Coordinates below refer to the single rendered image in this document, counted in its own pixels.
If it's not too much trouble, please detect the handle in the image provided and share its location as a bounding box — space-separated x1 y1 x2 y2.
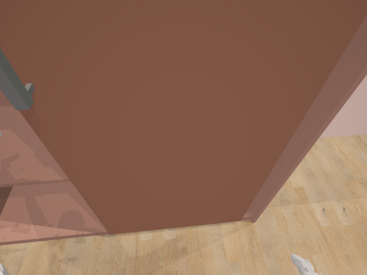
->
0 48 35 110

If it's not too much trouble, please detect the robot right hand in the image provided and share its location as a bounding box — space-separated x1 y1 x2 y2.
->
291 254 319 275

